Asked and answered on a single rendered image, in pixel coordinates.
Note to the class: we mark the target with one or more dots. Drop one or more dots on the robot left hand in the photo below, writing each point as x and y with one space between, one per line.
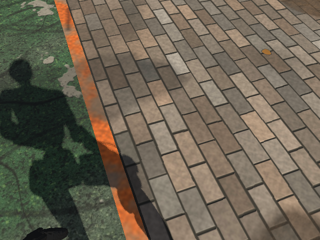
57 233

